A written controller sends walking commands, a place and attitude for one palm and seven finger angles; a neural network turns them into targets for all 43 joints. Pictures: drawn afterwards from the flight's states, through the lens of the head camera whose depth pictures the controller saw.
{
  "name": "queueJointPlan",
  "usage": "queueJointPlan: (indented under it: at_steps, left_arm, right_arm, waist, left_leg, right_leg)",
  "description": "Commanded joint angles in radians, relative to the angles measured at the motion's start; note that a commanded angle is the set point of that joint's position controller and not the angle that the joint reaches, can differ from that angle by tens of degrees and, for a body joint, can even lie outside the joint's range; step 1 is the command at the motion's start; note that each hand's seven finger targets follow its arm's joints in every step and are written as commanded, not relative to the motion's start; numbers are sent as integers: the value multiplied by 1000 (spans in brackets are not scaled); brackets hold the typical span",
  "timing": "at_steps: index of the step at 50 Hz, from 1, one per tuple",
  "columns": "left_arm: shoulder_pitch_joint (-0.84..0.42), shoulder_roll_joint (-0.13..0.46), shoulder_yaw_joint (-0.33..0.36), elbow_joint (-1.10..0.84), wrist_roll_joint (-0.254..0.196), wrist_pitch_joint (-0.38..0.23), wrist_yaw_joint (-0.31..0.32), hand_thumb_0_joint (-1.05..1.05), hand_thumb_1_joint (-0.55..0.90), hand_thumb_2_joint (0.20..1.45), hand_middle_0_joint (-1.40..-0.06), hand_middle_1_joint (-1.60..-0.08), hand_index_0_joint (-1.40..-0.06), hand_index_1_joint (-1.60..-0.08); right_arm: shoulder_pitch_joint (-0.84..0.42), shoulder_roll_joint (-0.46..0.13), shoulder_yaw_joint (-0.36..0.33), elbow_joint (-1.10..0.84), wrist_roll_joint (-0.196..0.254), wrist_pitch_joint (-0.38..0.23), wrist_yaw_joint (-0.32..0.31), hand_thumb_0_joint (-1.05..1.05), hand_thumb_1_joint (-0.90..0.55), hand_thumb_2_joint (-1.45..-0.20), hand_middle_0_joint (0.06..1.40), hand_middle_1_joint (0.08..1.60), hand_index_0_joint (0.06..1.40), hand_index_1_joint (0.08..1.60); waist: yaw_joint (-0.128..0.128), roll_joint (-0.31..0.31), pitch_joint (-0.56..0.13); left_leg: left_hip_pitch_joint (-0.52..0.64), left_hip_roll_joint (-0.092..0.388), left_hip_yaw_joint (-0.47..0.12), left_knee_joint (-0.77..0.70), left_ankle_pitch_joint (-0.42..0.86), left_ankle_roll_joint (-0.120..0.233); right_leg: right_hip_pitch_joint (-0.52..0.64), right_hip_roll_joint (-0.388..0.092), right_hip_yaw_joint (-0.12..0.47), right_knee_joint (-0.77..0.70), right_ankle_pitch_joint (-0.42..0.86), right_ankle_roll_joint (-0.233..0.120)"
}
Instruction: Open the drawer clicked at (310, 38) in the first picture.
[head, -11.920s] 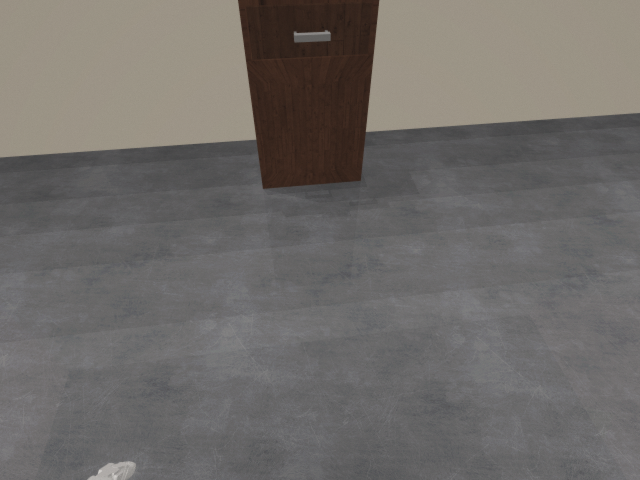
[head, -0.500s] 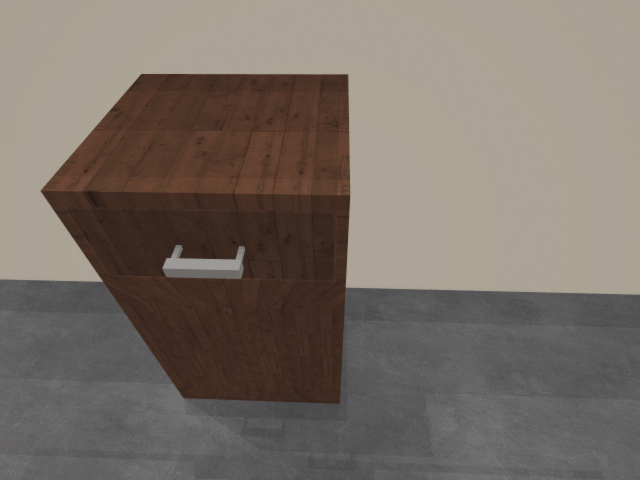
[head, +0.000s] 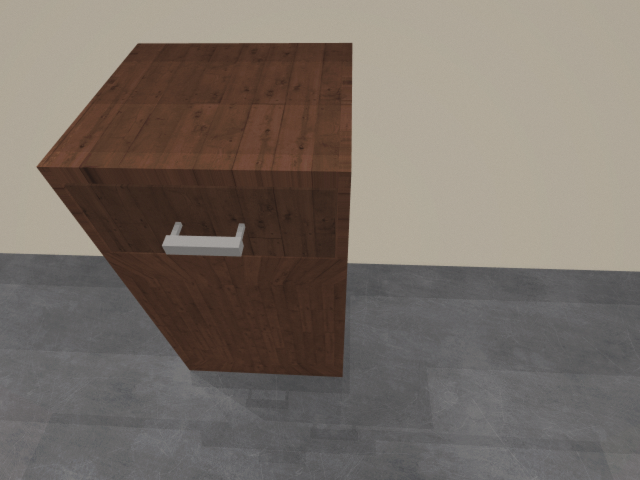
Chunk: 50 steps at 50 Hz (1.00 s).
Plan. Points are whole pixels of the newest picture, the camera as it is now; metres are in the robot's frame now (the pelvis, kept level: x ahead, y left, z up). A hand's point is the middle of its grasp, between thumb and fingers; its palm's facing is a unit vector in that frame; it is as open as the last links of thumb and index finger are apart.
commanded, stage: come to a stop and stand still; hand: left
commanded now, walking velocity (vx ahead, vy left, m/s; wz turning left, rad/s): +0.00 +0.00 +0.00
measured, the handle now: (206, 236) +0.50 +0.24 -0.04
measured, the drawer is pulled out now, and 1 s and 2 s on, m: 0.00 0.00 0.00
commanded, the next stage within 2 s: look again from close up in 1.92 s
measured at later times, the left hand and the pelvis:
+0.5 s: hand out of the picture -0.01 +0.19 -0.16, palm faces -0.01 -0.97 -0.22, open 7.3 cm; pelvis -0.03 +0.01 +0.00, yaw -1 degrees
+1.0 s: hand out of the picture +0.01 +0.17 -0.18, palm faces +0.06 -0.98 -0.19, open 7.3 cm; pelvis +0.01 +0.01 +0.00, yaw +0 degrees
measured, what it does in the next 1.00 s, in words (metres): steps on the spot: right foot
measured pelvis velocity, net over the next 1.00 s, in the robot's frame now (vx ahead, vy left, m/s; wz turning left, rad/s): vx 0.01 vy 0.01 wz -0.01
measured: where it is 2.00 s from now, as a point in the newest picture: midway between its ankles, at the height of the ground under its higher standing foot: outside the picture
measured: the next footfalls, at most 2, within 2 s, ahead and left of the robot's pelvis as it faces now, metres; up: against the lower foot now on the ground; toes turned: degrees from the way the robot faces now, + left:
right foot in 0.50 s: +0.03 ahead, -0.05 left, +0.00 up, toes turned +0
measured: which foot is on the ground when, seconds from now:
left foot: down 0.00-1.00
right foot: down 0.00-0.18, up 0.20-0.48, down 0.50-1.00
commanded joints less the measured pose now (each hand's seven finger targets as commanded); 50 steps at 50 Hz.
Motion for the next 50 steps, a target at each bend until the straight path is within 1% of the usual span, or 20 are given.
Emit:
queueJointPlan:
  at_steps: [1, 3, 6, 9, 11, 14, 19, 22, 23, 24, 25, 26, 27, 29, 34, 36, 38, 40, 45, 50]
  left_arm:
    - [69, 183, 49, -55, 14, 8, 12, 0, 900, 900, -200, -300, -200, -300]
    - [8, 174, 45, -79, 20, 9, 5, 0, 900, 900, -200, -300, -200, -300]
    - [-33, 147, 37, -86, 7, 17, -10, 0, 900, 900, -200, -300, -200, -300]
    - [-1, 78, 28, -101, 15, 22, -29, 0, 900, 900, -200, -300, -200, -300]
    - [-7, 81, 28, -87, 25, 26, -36, 0, 900, 900, -200, -300, -200, -300]
    - [45, 61, 27, -71, 25, 18, -54, 0, 900, 900, -200, -300, -200, -300]
    - [-18, 34, 16, -91, 18, 4, -54, 0, 900, 900, -200, -300, -200, -300]
    - [40, 18, 12, -70, 9, -9, -47, 0, 900, 900, -200, -300, -200, -300]
    - [84, 26, 13, -46, 10, -14, -44, 0, 900, 900, -200, -300, -200, -300]
    - [127, 204, -5, -65, 19, -8, -32, 0, 900, 900, -200, -300, -200, -300]
    - [180, 131, 11, -62, 16, 3, -26, 0, 900, 900, -200, -300, -200, -300]
    - [104, 143, 11, -71, 18, -2, -18, 0, 900, 900, -200, -300, -200, -300]
    - [71, 156, 9, -92, 15, -3, -20, 0, 900, 900, -200, -300, -200, -300]
    - [85, 140, 11, -105, 7, -26, -10, 0, 900, 900, -200, -300, -200, -300]
    - [93, 124, 9, -94, 15, -32, 4, 0, 900, 900, -200, -300, -200, -300]
    - [93, 119, 6, -83, 5, -24, 6, 0, 900, 900, -200, -300, -200, -300]
    - [125, 102, 6, -78, -1, -18, 8, 0, 900, 900, -200, -300, -200, -300]
    - [145, 105, 4, -64, 0, -13, 7, 0, 900, 900, -200, -300, -200, -300]
    - [145, 114, 3, -63, 2, -11, 5, 0, 900, 900, -200, -300, -200, -300]
    - [130, 98, -6, -65, 0, -8, 2, 0, 900, 900, -200, -300, -200, -300]
  right_arm:
    - [31, -53, -29, -69, -5, 8, -2, 0, -900, -900, 200, 300, 200, 300]
    - [49, -32, -30, -67, -1, 4, 9, 0, -900, -900, 200, 300, 200, 300]
    - [143, -22, -18, -19, -7, -16, 17, 0, -900, -900, 200, 300, 200, 300]
    - [164, -148, -38, -35, -32, -26, 14, 0, -900, -900, 200, 300, 200, 300]
    - [103, -150, -36, -51, -27, -32, 14, 0, -900, -900, 200, 300, 200, 300]
    - [58, -130, -27, -69, -25, -52, 12, 0, -900, -900, 200, 300, 200, 300]
    - [173, -110, -26, -29, -29, -64, 1, 0, -900, -900, 200, 300, 200, 300]
    - [170, -117, -26, -17, -27, -55, 0, 0, -900, -900, 200, 300, 200, 300]
    - [168, -108, -24, -11, -20, -53, 1, 0, -900, -900, 200, 300, 200, 300]
    - [63, -149, -34, -94, -9, -32, 7, 0, -900, -900, 200, 300, 200, 300]
    - [22, -109, -29, -147, -16, -38, 7, 0, -900, -900, 200, 300, 200, 300]
    - [71, -51, -23, -142, -17, -32, 10, 0, -900, -900, 200, 300, 200, 300]
    - [75, -51, -24, -129, -14, -26, 16, 0, -900, -900, 200, 300, 200, 300]
    - [83, -40, -19, -121, -20, -26, 14, 0, -900, -900, 200, 300, 200, 300]
    - [70, -7, -10, -115, -4, -36, 5, 0, -900, -900, 200, 300, 200, 300]
    - [114, -25, -11, -85, -2, -40, -5, 0, -900, -900, 200, 300, 200, 300]
    - [104, -69, -13, -76, -6, -42, -15, 0, -900, -900, 200, 300, 200, 300]
    - [92, -72, -10, -70, -7, -43, -20, 0, -900, -900, 200, 300, 200, 300]
    - [50, -88, -12, -86, -5, -35, -22, 0, -900, -900, 200, 300, 200, 300]
    - [23, -99, -10, -74, -9, -40, -17, 0, -900, -900, 200, 300, 200, 300]
  waist:
    - [18, -170, -26]
    - [-12, -160, -13]
    - [-48, -78, -8]
    - [-46, 220, 52]
    - [-29, 188, 94]
    - [5, 55, 89]
    - [-58, 88, 29]
    - [-27, 82, -26]
    - [-8, 35, -54]
    - [24, -168, 81]
    - [54, -291, 7]
    - [-16, -324, -46]
    - [-23, -168, -88]
    - [-12, -199, -119]
    - [-24, -24, -65]
    - [-39, -29, -57]
    - [-16, 8, -63]
    - [-13, 101, -57]
    - [-15, -35, -44]
    - [-13, -17, -46]
  left_leg:
    - [-154, 37, -54, 221, -176, -18]
    - [-94, 41, -61, 163, -144, -13]
    - [121, 35, -37, -86, 56, 0]
    - [-96, 294, -423, -410, -472, 137]
    - [-182, 329, -479, -465, -494, 193]
    - [-189, 290, -357, -436, -345, 179]
    - [2, 272, -263, -357, -10, 177]
    - [-21, 253, -224, -254, 109, 156]
    - [-63, 214, -185, -190, 96, 122]
    - [-205, 113, -89, -157, -131, 50]
    - [-250, 56, -13, 50, -147, 9]
    - [-230, 35, -27, 130, -109, -2]
    - [-184, 34, -24, 183, -95, -3]
    - [-260, 40, -38, 294, -59, 11]
    - [-182, 56, -28, 103, -49, 12]
    - [-62, 62, -44, -25, 163, 24]
    - [11, 125, -81, -12, 400, 50]
    - [47, 132, -84, 12, 546, 54]
    - [9, 118, -71, -26, 393, 41]
    - [61, 132, -96, -81, 434, 50]
  right_leg:
    - [46, -373, 330, -167, 681, -188]
    - [-47, -314, 256, -191, 473, -154]
    - [-234, -175, 165, -177, -116, -39]
    - [-227, 9, -23, 154, -211, 26]
    - [-241, -16, 22, 409, -181, 8]
    - [-253, -38, 22, 485, -93, 19]
    - [-259, -48, 0, 266, -124, 39]
    - [-82, -29, -5, -16, -90, 40]
    - [31, -25, -2, -146, 19, 44]
    - [13, -3, -5, -118, -30, 47]
    - [-35, -128, 167, -245, -134, 27]
    - [-44, -230, 280, -313, -211, -26]
    - [-42, -227, 249, -282, -112, -42]
    - [68, -230, 296, -268, 123, -57]
    - [123, -225, 194, -134, 724, -94]
    - [84, -174, 141, -98, 696, -34]
    - [51, -126, 115, -106, 587, 30]
    - [47, -120, 105, -100, 579, 39]
    - [104, -135, 124, -118, 673, 41]
    - [75, -122, 110, -135, 480, 24]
